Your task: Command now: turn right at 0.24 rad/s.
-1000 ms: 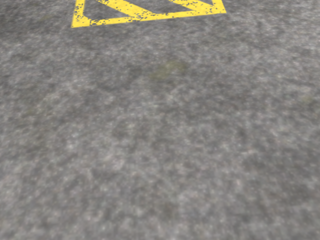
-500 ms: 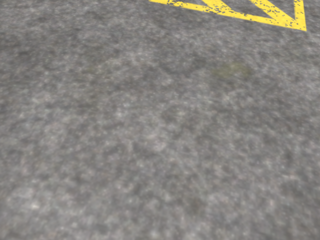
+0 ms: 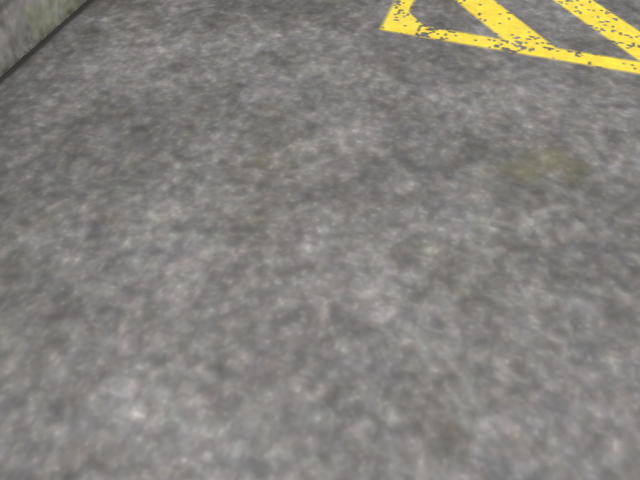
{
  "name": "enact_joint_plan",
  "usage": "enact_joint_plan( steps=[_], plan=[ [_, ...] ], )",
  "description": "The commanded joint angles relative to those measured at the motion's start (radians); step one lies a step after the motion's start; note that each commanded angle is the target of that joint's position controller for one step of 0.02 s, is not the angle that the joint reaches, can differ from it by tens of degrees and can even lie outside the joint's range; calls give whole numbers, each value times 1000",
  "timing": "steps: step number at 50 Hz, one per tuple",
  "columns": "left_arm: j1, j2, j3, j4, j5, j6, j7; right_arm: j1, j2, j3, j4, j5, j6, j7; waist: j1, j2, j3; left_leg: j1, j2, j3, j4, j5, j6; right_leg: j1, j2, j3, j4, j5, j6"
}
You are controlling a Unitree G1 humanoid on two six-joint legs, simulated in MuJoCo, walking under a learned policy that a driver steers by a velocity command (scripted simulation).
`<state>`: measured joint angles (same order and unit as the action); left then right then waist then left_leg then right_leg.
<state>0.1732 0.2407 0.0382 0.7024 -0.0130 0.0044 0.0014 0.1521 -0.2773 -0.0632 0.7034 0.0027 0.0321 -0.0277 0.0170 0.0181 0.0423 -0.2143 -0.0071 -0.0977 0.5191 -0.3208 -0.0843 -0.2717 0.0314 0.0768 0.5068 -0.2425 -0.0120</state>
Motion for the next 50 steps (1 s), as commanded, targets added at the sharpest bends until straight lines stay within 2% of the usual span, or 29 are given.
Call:
enact_joint_plan(
  steps=[1,2,4,6,7,8,9,12,15,16,17,18,19,20,21,22,24,29,34,39,41,42,43,44,45,46,47,48,50],
  plan=[
    [-30,202,58,-81,-11,-7,10,42,-132,-43,-51,-2,-20,-8,-23,-154,-126,92,13,24,-105,186,47,58,-165,254,-83,318,-118],
    [-32,177,52,-100,-5,-14,8,51,-175,-57,-41,-9,-18,-11,-5,-51,-139,128,57,6,-44,242,86,-18,-116,189,-46,253,-85],
    [-59,155,47,-109,-6,-18,2,66,-158,-63,-37,-16,-11,-9,-28,94,-109,126,128,-72,-103,207,168,-129,-9,57,92,77,-20],
    [-43,155,53,-117,-4,-6,1,43,-163,-62,-50,-17,-13,-16,-28,204,-75,112,296,-214,-166,318,278,-226,12,-22,274,-162,10],
    [-46,171,62,-125,-3,1,-1,30,-152,-56,-63,-20,-22,-21,-38,207,-62,100,366,-253,-172,437,328,-268,-12,-27,427,-326,21],
    [-44,179,70,-129,-6,9,-4,24,-151,-52,-66,-19,-31,-24,-34,162,-52,97,394,-247,-166,530,350,-303,-36,-14,540,-374,32],
    [-31,166,69,-129,-10,18,-6,-1,-159,-53,-65,-10,-37,-25,-15,124,-42,100,375,-196,-156,547,330,-318,-61,-7,537,-353,39],
    [-38,125,49,-140,-8,30,-22,-39,-190,-65,-60,4,-27,-22,-23,138,-52,67,289,-34,-132,563,270,-210,-76,-79,392,-226,51],
    [1,150,62,-146,-16,36,-36,-25,-195,-66,-54,18,-16,-18,-15,146,-93,64,275,34,-62,508,239,-73,-38,-148,183,-104,30],
    [46,156,69,-132,-12,39,-34,-23,-187,-63,-51,28,-17,-15,6,124,-106,35,260,64,-3,446,211,11,-8,-172,72,-14,10],
    [81,183,83,-127,-5,39,-22,37,-156,-56,-30,25,-23,-8,11,35,-117,-36,212,125,126,310,155,125,2,-119,-36,104,-20],
    [104,307,111,-153,-4,36,-3,60,-98,-38,-49,-22,-27,-4,-9,-255,-115,-297,101,214,426,-112,47,287,-224,235,-109,472,-116],
    [120,351,104,-178,37,13,-15,-39,-94,-29,-105,-28,-31,-12,34,-338,-171,-435,-23,75,638,-409,14,233,-428,554,-158,606,-341],
    [114,305,91,-179,46,-9,-24,-62,-140,-42,-102,-9,-29,-17,51,-202,-173,-448,4,0,744,-380,15,219,-410,513,-179,496,-363],
    [74,276,81,-171,35,-21,-20,-58,-149,-45,-93,0,-25,-19,21,-157,-126,-453,23,-5,747,-292,27,180,-353,420,-170,399,-308],
    [32,259,78,-171,17,-19,-10,-41,-152,-50,-70,-6,-22,-26,1,-96,-103,-450,42,-6,703,-205,27,161,-297,356,-168,302,-251],
    [-11,240,65,-178,5,-8,8,-34,-152,-53,-60,-12,-20,-27,-21,-116,-98,-383,33,0,654,-94,14,104,-234,291,-171,321,-211],
    [18,235,65,-176,4,5,31,-50,-104,-35,-54,-3,-26,-17,-5,-122,-123,-355,-4,-3,454,-24,-16,151,-201,295,-171,264,-216],
    [10,249,75,-182,7,20,32,-78,-109,-33,-56,3,-39,-5,9,-158,-95,-272,-25,-20,275,-38,-14,94,-182,380,-175,105,-217],
    [-13,237,71,-186,6,34,22,-48,-120,-35,-46,11,-61,16,13,-175,-129,-161,-28,-4,128,-43,13,118,-182,439,-121,238,-209],
    [-35,222,63,-183,-3,40,23,-10,-109,-33,-34,8,-70,26,-16,-165,-138,-62,-25,19,-40,61,38,106,-157,430,-79,286,-181],
    [-27,208,57,-177,-8,41,24,8,-110,-33,-28,0,-73,29,-28,-146,-135,18,-4,14,-152,182,58,71,-129,412,-59,242,-146],
    [13,175,45,-169,4,36,23,10,-153,-38,-39,-18,-73,25,-7,-50,-145,103,120,-97,-194,275,104,4,-76,349,20,81,-88],
    [74,144,34,-168,16,28,21,-23,-210,-41,-47,-34,-67,21,54,164,-128,145,261,-272,-218,341,217,-128,75,169,150,-241,-23],
    [25,199,49,-177,20,21,26,1,-172,-34,-41,-46,-70,23,-1,209,-99,67,355,-405,-278,145,340,-190,75,104,305,-368,24],
    [6,245,65,-171,11,16,28,10,-170,-33,-40,-30,-74,22,-21,159,-63,67,339,-409,-309,-91,348,-247,43,97,433,-322,43],
    [6,237,67,-158,10,13,26,23,-171,-33,-28,-10,-75,16,-24,145,-42,92,297,-383,-326,-238,315,-306,34,89,487,-268,55],
    [12,214,62,-144,12,11,23,33,-158,-27,-19,5,-78,11,-30,152,-14,129,269,-357,-337,-267,289,-363,21,87,506,-220,66],
    [-8,182,51,-139,7,-4,11,77,-155,-22,-3,11,-77,1,-50,128,7,176,238,-297,-347,-209,274,-406,-4,30,491,-149,74]
  ],
)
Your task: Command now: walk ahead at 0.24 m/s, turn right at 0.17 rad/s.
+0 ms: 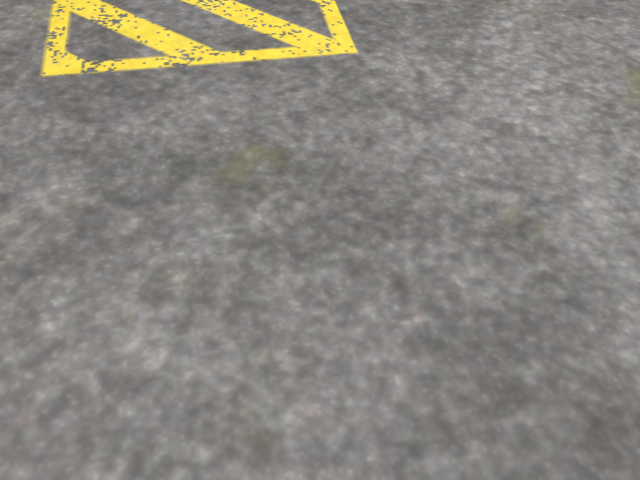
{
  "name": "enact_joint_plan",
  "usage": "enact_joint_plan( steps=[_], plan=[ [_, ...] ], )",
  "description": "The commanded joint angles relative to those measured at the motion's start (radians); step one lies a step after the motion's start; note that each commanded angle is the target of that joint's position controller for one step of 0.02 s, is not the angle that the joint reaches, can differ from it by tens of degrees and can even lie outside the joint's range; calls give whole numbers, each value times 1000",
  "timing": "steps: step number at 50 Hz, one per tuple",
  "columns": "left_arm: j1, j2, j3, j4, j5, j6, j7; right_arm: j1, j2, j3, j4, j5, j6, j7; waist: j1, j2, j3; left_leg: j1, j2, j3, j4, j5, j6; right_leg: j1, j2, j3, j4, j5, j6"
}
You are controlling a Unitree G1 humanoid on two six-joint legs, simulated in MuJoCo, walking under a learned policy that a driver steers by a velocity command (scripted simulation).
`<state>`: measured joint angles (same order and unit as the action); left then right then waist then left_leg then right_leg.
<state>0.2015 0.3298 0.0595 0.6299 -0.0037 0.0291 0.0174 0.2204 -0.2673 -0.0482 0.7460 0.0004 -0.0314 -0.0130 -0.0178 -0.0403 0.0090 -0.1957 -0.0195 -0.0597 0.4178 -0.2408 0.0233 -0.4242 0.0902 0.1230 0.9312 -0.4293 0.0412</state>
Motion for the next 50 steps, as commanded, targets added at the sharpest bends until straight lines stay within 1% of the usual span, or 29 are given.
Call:
enact_joint_plan(
  steps=[1,4,6,8,10,11,12,13,14,15,16,18,20,25,28,30,32,34,35,36,37,38,39,40,41,42,45,47,50],
  plan=[
    [-62,76,23,-71,-4,-39,-10,29,-166,-37,-43,12,-13,-16,-30,184,38,165,236,-304,-252,-256,165,-247,-75,-56,30,62,22],
    [-120,24,1,-81,-9,-70,-20,55,-179,-39,-40,11,-13,-16,-59,206,35,116,206,-221,-253,-149,162,-129,-92,-118,-149,94,16],
    [-133,17,-3,-84,-13,-86,-27,80,-201,-42,-34,16,-12,-8,-63,217,45,44,206,-207,-249,-117,173,-15,-82,-140,-271,72,1],
    [-93,39,5,-73,-20,-99,-32,93,-217,-44,-32,28,-6,2,-33,209,47,-23,217,-234,-227,-127,183,106,-65,-148,-389,107,-19],
    [19,61,21,-28,-24,-106,-28,78,-196,-35,-37,33,-3,7,38,168,27,-124,193,-238,-166,-131,150,322,-58,-152,-532,252,-44],
    [101,78,30,-11,-25,-106,-17,68,-149,-21,-41,26,-9,11,84,150,-11,-211,153,-215,-86,-136,109,475,-100,-116,-540,249,-56],
    [241,121,41,4,-13,-104,-3,31,-57,8,-63,10,-19,19,153,24,-98,-341,60,-130,184,-211,38,659,-278,80,-586,139,-98],
    [301,249,74,20,12,-101,-10,27,-40,11,-122,28,-37,8,147,-226,-114,-541,-14,-17,454,-325,0,660,-495,440,-704,-158,-227],
    [269,182,59,25,15,-112,-17,33,-140,-18,-113,47,-44,1,136,-149,-46,-590,39,-83,635,-317,2,571,-511,503,-738,-284,-279],
    [216,113,37,24,6,-121,-17,41,-163,-30,-99,53,-43,8,104,-146,32,-642,59,-101,691,-224,12,541,-462,411,-747,-262,-255],
    [174,81,27,19,4,-127,-18,57,-153,-32,-75,46,-37,12,83,-126,55,-638,75,-92,708,-147,10,517,-415,305,-759,-152,-229],
    [130,50,20,27,9,-130,-16,32,-124,-31,-70,35,-31,20,64,-86,91,-626,103,-87,694,-25,1,465,-360,130,-780,118,-195],
    [130,45,22,38,15,-139,-16,29,-87,-23,-69,32,-25,30,57,-67,74,-606,101,-64,698,62,-15,441,-332,14,-786,316,-192],
    [121,72,28,73,11,-136,-9,-83,-54,-5,-126,22,-23,46,69,-32,107,-551,98,-1,431,242,-44,382,-308,-168,-819,474,-194],
    [164,102,33,110,1,-128,-2,-192,-33,10,-172,21,-29,70,102,-8,138,-500,91,68,287,288,-17,392,-329,-229,-822,520,-187],
    [187,117,36,133,-9,-117,-1,-232,-42,9,-198,26,-31,85,99,-7,138,-490,77,94,228,256,15,460,-350,-257,-784,631,-177],
    [182,148,43,139,-10,-102,4,-221,-75,-6,-214,26,-28,93,63,-35,81,-410,23,142,207,181,58,524,-360,-290,-676,972,-158],
    [173,179,50,134,-9,-83,14,-78,-139,-39,-193,27,-17,89,-30,-73,-38,-211,-50,180,213,95,109,544,-355,-311,-434,1265,-138],
    [158,178,48,125,-14,-79,18,77,-189,-68,-159,31,-11,76,-118,-51,-122,34,-77,166,160,139,149,437,-329,-328,-225,1228,-114],
    [178,143,32,104,2,-87,20,218,-250,-93,-130,32,7,51,-170,52,-209,345,35,-32,147,114,196,182,-280,-313,75,817,-79],
    [302,-7,-17,51,24,-115,-5,166,-342,-100,-149,30,-4,46,-18,295,-331,650,314,-636,55,-102,397,-238,-69,-195,439,-156,-25],
    [165,99,1,37,-9,-152,-18,193,-249,-79,-170,24,-14,45,-114,164,-401,636,342,-780,-97,-218,394,-319,-74,2,512,-144,-40],
    [58,131,11,-6,-44,-167,-22,152,-212,-66,-156,14,-25,46,-107,120,-223,497,311,-629,-138,-151,335,-374,-116,-7,467,-33,-56],
    [44,114,4,-11,-32,-175,-15,87,-198,-61,-158,18,-32,46,-51,27,-121,332,266,-512,-144,-28,305,-340,-159,-16,375,51,-60],
    [51,110,7,1,-7,-174,-8,27,-175,-54,-169,15,-34,45,-8,14,-68,206,222,-421,-151,96,287,-284,-186,-22,300,89,-49],
    [79,115,11,8,3,-162,-9,-6,-159,-48,-182,-1,-37,41,28,46,-55,118,194,-368,-172,181,283,-218,-206,-14,273,121,-40],
    [95,88,6,15,25,-130,-7,-12,-159,-48,-162,9,-45,31,54,65,-28,-25,160,-278,-207,318,291,-168,-212,-48,174,165,14],
    [19,65,-2,-12,30,-123,-4,16,-180,-52,-140,11,-43,19,34,69,2,-76,128,-228,-209,343,276,-188,-199,-65,59,262,41],
    [-117,32,-16,-45,30,-131,-7,52,-194,-56,-113,18,-26,4,-14,93,19,-115,59,-163,-149,402,209,-120,-137,-85,-207,451,46]
  ],
)
Over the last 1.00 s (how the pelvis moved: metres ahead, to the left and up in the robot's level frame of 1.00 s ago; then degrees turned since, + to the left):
0.01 -0.02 0.01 -29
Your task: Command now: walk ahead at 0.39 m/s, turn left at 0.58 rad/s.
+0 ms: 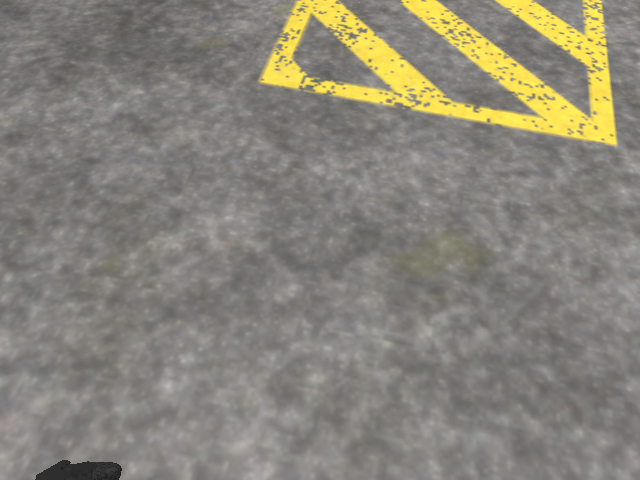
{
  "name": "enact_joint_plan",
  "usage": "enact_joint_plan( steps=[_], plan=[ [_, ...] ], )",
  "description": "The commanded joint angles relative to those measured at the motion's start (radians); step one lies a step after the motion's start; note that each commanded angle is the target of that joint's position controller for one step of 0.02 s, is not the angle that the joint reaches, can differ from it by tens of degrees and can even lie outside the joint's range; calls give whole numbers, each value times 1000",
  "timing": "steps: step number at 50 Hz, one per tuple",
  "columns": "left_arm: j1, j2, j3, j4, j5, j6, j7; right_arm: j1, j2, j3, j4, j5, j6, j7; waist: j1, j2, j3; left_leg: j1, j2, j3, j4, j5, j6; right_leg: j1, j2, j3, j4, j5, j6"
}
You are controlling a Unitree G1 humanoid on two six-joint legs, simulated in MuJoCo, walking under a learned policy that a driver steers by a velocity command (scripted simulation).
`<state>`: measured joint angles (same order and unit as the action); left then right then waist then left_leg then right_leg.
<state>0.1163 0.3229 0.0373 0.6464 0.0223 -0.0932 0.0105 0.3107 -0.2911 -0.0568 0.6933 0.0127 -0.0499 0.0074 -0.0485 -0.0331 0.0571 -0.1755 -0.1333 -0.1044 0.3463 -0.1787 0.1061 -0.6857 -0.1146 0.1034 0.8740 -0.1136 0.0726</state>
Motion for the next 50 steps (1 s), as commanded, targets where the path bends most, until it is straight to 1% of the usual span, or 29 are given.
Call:
enact_joint_plan(
  steps=[1,5,8,9,10,11,12,13,14,16,18,20,22,24,25,26,27,29,32,36,38,40,41,42,43,44,46,47,50],
  plan=[
    [-71,32,4,-70,2,-14,-5,-16,-176,-50,-50,8,1,-22,-2,92,-41,-139,161,-115,-52,362,105,186,100,-77,-221,188,13],
    [-102,73,21,-78,-16,-19,-23,28,-169,-50,-23,13,31,-39,-6,136,-91,-12,198,-225,67,329,63,238,148,-34,-360,194,-13],
    [16,100,40,-43,0,-31,-25,-28,-132,-39,-38,6,39,-48,65,157,-143,66,193,-256,251,400,11,360,121,-40,-457,236,-80],
    [77,133,45,-43,19,-38,-20,-15,-86,-23,-54,-5,35,-44,85,94,-242,13,134,-217,419,286,-28,555,18,21,-443,487,-132],
    [106,172,45,-49,42,-29,-15,157,-24,-3,-37,-14,30,-38,20,-156,-365,-237,8,-147,713,-354,-100,877,-245,293,-359,903,-307],
    [159,141,50,-21,5,-8,-24,251,-98,-5,-17,1,29,-32,27,-250,-475,-370,9,-113,899,-560,-133,967,-360,541,-395,687,-418],
    [121,94,38,-44,-12,5,-26,182,-172,-27,-1,10,44,-35,59,-106,-395,-399,53,-130,982,-480,-161,868,-301,497,-444,430,-384],
    [69,62,24,-50,-10,18,-24,76,-184,-33,-20,13,64,-43,68,-43,-291,-420,78,-90,988,-411,-178,763,-237,385,-471,277,-333],
    [16,31,8,-49,-6,27,-25,27,-172,-32,-29,7,84,-50,58,-21,-208,-406,101,-72,937,-378,-188,639,-184,303,-506,194,-307],
    [-47,25,2,-30,5,39,-28,24,-105,-18,-33,-1,105,-51,11,-78,-117,-265,141,-17,720,-326,-192,432,-85,165,-573,107,-260],
    [-55,38,10,-13,7,43,-27,37,-54,-1,-21,-12,97,-52,12,-124,-124,-157,137,43,543,-321,-196,394,-49,87,-575,210,-268],
    [-25,58,17,6,-5,48,-23,20,-52,3,-18,-17,90,-47,32,-125,-172,-96,144,49,414,-243,-187,441,-73,93,-555,242,-292],
    [-31,66,17,13,-18,58,-20,19,-63,-2,-8,-15,92,-42,24,-107,-184,-24,143,59,280,-112,-166,430,-81,100,-547,103,-288],
    [-26,41,4,25,-22,63,-20,-4,-62,0,-10,-28,93,-36,13,-85,-144,72,141,61,131,8,-126,341,-45,86,-555,-140,-228],
    [1,18,-6,39,-13,59,-25,-29,-87,-2,-31,-43,91,-37,21,-42,-126,107,198,-8,104,56,-95,289,-19,71,-543,-258,-168],
    [39,23,-4,38,-1,56,-29,-66,-155,-17,-36,-40,93,-41,75,77,-80,15,241,-64,98,-60,-48,289,56,-6,-519,-344,-114],
    [10,24,-4,41,4,58,-28,-54,-112,-11,-20,-34,88,-38,53,109,-76,-93,215,-47,62,-332,-27,369,97,-63,-475,-339,-80],
    [1,29,3,45,-11,58,-19,-43,-111,-10,-17,-35,74,-37,39,154,-27,-160,220,-86,-13,-526,-14,360,139,-114,-358,-387,-76],
    [9,25,10,50,-37,39,-25,-5,-156,-27,-6,-17,40,-41,11,257,28,-80,378,-265,-118,-567,64,213,143,-142,-126,-287,-100],
    [-18,21,10,34,-59,17,-51,-5,-146,-31,0,0,10,-42,2,204,56,50,427,-232,-124,-362,79,112,71,-103,-154,-353,-164],
    [64,18,13,72,-50,17,-60,-78,-162,-37,-14,6,11,-34,56,164,3,-36,367,-95,-83,-243,41,348,111,-176,-299,-174,-166],
    [226,52,37,138,-45,29,-56,-96,-128,-29,-26,-2,12,-30,117,106,-51,-150,292,23,93,-177,-8,585,158,-180,-335,-135,-162],
    [311,135,63,143,-50,30,-47,-121,-66,-12,-58,-14,5,-29,141,-93,-62,-288,194,155,404,-122,-81,684,6,110,-465,-225,-234],
    [384,229,80,132,-45,22,-54,-163,-44,-3,-125,-12,-19,-31,163,-316,-77,-570,61,120,691,-353,-136,817,-189,630,-666,-375,-410],
    [355,173,61,121,-35,9,-53,-152,-84,-12,-118,17,-43,-27,143,-209,-57,-687,119,13,829,-382,-116,848,-246,688,-695,-429,-439],
    [317,132,51,105,-31,1,-46,-163,-107,-16,-113,26,-63,-16,130,-134,-16,-722,160,-2,853,-298,-91,829,-217,594,-669,-356,-412],
    [267,110,44,82,-32,7,-34,-179,-107,-21,-98,-10,-83,-8,104,-13,-11,-696,203,10,759,-158,-84,784,-148,422,-647,-152,-355],
    [260,94,37,75,-32,15,-27,-186,-103,-24,-98,-22,-83,-2,94,-18,-22,-639,209,16,698,-109,-93,749,-111,353,-657,-68,-334],
    [267,105,41,69,-39,31,-4,-234,-58,-11,-109,-19,-73,11,91,-39,-20,-544,169,65,498,-11,-142,666,-48,220,-672,91,-319]
  ],
)
Over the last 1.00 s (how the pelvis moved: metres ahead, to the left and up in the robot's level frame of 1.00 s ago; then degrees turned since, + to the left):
0.41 0.06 0.00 26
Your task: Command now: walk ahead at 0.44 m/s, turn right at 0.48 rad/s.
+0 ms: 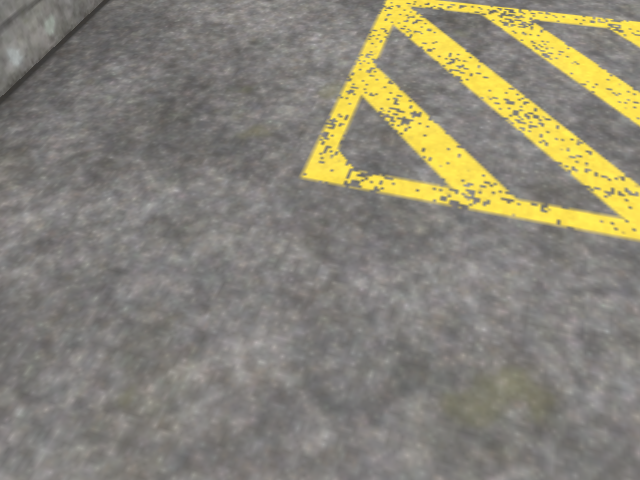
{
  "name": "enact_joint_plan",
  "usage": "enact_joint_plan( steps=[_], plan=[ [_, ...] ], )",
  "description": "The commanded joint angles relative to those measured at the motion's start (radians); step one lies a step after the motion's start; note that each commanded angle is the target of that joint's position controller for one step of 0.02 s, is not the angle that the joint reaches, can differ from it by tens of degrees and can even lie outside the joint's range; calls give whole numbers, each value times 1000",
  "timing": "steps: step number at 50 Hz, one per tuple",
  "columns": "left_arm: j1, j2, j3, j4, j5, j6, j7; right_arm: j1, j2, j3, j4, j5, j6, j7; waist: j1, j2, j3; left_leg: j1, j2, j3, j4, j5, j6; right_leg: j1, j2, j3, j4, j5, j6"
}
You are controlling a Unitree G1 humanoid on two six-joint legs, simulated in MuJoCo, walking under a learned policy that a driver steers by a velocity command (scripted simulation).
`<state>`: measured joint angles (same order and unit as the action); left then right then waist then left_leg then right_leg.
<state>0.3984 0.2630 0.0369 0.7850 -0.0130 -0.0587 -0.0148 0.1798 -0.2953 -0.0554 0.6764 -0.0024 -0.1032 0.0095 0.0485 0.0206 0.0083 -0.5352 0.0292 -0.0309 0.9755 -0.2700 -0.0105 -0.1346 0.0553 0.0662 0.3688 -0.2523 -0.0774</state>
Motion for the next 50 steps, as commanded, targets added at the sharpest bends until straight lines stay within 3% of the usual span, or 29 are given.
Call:
enact_joint_plan(
  steps=[1,3,6,9,10,11,12,13,14,15,16,17,18,20,24,29,33,35,36,37,38,39,40,41,42,43,44,46,50],
  plan=[
    [-15,176,46,-70,-5,1,30,-137,-37,-5,-99,-3,-18,10,0,-92,37,-139,-9,-1,-215,135,-37,70,-197,225,-165,239,-158],
    [-2,196,54,-66,-7,7,41,-205,-22,4,-114,4,-20,16,21,-112,51,-46,-39,10,-356,247,-52,-12,-175,197,-160,217,-140],
    [26,204,62,-57,-19,11,45,-246,-54,-5,-126,18,-22,21,26,-125,51,63,-52,-19,-445,334,-51,-55,-201,250,-146,159,-119],
    [6,204,72,-59,-22,15,47,-214,-99,-23,-122,22,-27,16,-10,-140,48,117,-37,-49,-481,277,-17,1,-235,309,-82,189,-88],
    [-4,200,74,-63,-19,19,44,-169,-114,-32,-113,20,-29,12,-36,-148,29,177,-41,-36,-495,241,2,9,-228,312,-30,256,-76],
    [-14,179,69,-72,-13,21,41,-76,-138,-49,-89,16,-32,5,-84,-141,-29,309,-45,-18,-526,227,30,1,-182,287,82,356,-52],
    [-26,135,53,-92,1,23,34,65,-170,-62,-72,5,-33,-4,-153,-102,-163,542,49,-95,-503,174,82,-82,-123,248,309,301,-20],
    [75,35,24,-119,4,17,34,190,-252,-79,-56,-15,-24,-8,-134,143,-339,898,288,-459,-530,-18,202,-369,14,136,662,-81,41],
    [125,67,21,-131,-29,10,33,202,-218,-69,-39,-10,-18,4,-106,338,-361,926,393,-809,-689,-284,270,-572,11,120,868,-347,57],
    [55,161,46,-116,-42,12,32,133,-136,-49,-50,1,-14,2,-114,194,-198,789,360,-699,-722,-378,233,-638,-54,124,945,-256,62],
    [-29,183,51,-129,-30,17,32,84,-105,-40,-50,5,-7,-2,-111,105,-97,660,322,-529,-720,-258,202,-630,-92,78,938,-174,63],
    [-69,169,51,-136,-16,19,29,49,-83,-32,-39,0,-4,-2,-91,56,-35,542,275,-405,-737,-113,191,-596,-126,67,897,-118,66],
    [-79,156,55,-142,-11,23,25,26,-66,-27,-30,-8,-6,-3,-68,75,-11,468,241,-317,-760,-27,183,-558,-155,69,857,-81,66],
    [-73,116,48,-145,-17,37,16,11,-65,-29,-12,-7,-16,-4,-49,99,3,391,217,-205,-807,58,189,-509,-176,46,824,-50,72],
    [-147,91,38,-182,-7,43,12,26,-115,-47,27,-4,-26,-6,-53,43,34,400,241,-82,-858,176,224,-577,-192,47,686,71,96],
    [-288,71,24,-216,-8,24,-19,56,-156,-53,61,5,-8,-11,-106,17,63,449,214,94,-848,274,185,-530,-171,-29,411,279,82],
    [-383,68,19,-267,-10,21,-36,131,-188,-61,105,28,14,-4,-130,12,95,544,252,122,-820,308,170,-508,-144,-65,280,194,36],
    [-362,94,31,-276,-3,20,-37,137,-212,-66,118,38,27,-3,-95,32,69,594,266,141,-731,556,159,-432,-96,-103,239,88,-2],
    [-289,122,47,-262,2,21,-34,136,-222,-65,126,41,35,-3,-39,41,13,588,256,160,-612,739,146,-299,-56,-128,206,67,-25],
    [-129,168,76,-217,1,22,-25,136,-204,-52,132,41,41,-6,51,29,-77,513,219,199,-420,823,119,-54,-12,-149,152,123,-54],
    [42,244,103,-180,2,30,-8,146,-151,-25,116,17,36,-8,124,-45,-199,279,176,209,-131,562,78,273,-134,15,186,173,-98],
    [53,343,111,-175,7,25,-1,263,-16,22,87,3,19,6,25,-305,-346,-89,-11,142,246,-271,15,545,-431,552,77,-33,-267],
    [71,239,83,-195,14,13,-5,177,-127,-4,113,39,1,10,103,-154,-407,-145,-20,-69,365,-328,28,516,-467,659,-25,-66,-262],
    [29,207,69,-175,21,2,-8,75,-166,-20,70,71,-4,13,98,-137,-241,-224,16,-67,380,-255,39,404,-433,475,-38,27,-213],
    [-31,186,62,-165,15,-5,-9,48,-146,-14,63,60,-6,7,55,-101,-155,-209,65,-54,311,-163,42,276,-389,342,-48,123,-180],
    [-89,149,53,-161,16,-10,-10,41,-138,-17,69,38,-2,3,19,-97,-97,-177,94,-52,250,-98,35,172,-351,250,-75,183,-160],
    [-126,121,45,-165,23,-19,-9,81,-132,-20,85,36,13,3,-18,-115,-79,-108,116,-65,226,-41,29,97,-326,181,-116,209,-147],
    [-153,109,47,-150,25,-42,-9,127,-92,-16,108,39,42,1,-48,-98,-61,-56,116,-64,204,13,12,27,-319,108,-185,244,-155],
    [-150,119,56,-101,33,-60,6,58,-60,-13,87,32,62,-4,-50,-70,24,-151,103,-97,55,168,-13,17,-299,-52,-242,324,-131]
  ],
)
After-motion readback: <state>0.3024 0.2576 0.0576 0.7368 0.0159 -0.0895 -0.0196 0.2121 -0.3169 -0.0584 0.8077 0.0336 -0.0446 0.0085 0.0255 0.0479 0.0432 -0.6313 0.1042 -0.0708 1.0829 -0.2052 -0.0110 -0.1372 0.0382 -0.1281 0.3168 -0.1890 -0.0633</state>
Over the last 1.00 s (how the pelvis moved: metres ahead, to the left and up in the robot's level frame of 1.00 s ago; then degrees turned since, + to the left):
0.32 -0.06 0.00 -1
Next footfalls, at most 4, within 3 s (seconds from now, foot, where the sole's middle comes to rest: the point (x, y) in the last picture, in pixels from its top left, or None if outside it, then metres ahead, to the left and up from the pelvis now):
0.24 left None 0.31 0.13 -0.78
0.74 right None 0.49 -0.22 -0.78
1.30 left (412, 333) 0.85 -0.11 -0.78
1.78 right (486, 246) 1.13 -0.32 -0.78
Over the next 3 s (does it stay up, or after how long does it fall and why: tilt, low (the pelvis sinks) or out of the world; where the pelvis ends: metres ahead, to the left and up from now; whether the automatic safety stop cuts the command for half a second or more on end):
stays up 1.13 -0.24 -0.01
